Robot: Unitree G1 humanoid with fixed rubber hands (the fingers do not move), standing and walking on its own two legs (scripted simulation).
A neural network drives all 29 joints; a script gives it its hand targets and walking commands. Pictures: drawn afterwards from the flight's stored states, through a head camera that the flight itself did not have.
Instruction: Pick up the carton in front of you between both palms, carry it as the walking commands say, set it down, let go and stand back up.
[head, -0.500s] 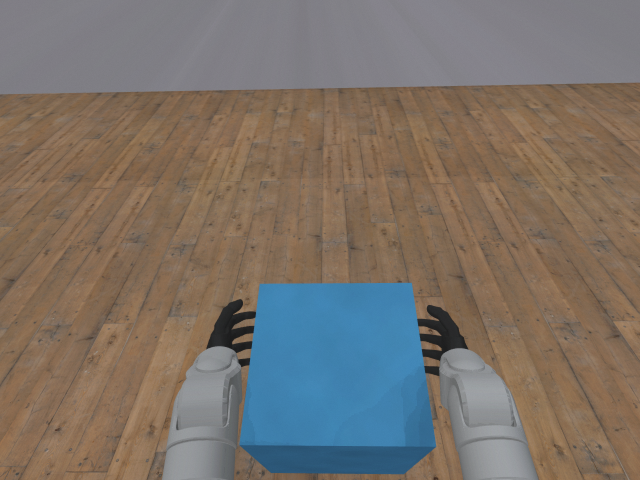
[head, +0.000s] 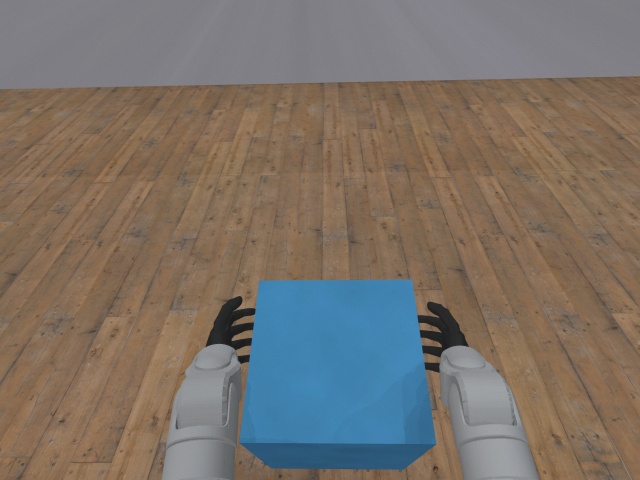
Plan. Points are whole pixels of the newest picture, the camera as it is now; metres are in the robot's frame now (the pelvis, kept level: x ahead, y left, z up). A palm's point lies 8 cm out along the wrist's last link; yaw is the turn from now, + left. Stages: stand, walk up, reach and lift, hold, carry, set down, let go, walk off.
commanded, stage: carry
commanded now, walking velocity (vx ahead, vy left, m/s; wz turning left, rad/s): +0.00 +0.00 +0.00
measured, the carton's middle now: (336, 381) +0.31 +0.00 -0.06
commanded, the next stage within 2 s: hold in 0.12 s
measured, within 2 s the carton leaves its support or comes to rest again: neither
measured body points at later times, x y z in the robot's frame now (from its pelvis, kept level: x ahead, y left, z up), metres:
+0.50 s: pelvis -0.02 -0.02 +0.01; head -0.06 -0.04 +0.46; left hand +0.25 +0.18 +0.05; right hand +0.29 -0.12 +0.03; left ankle -0.03 +0.09 -0.73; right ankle +0.06 -0.14 -0.73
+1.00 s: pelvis -0.02 -0.06 +0.01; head -0.07 -0.08 +0.45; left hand +0.26 +0.15 +0.06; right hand +0.30 -0.15 +0.04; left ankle -0.03 +0.09 -0.73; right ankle +0.06 -0.14 -0.73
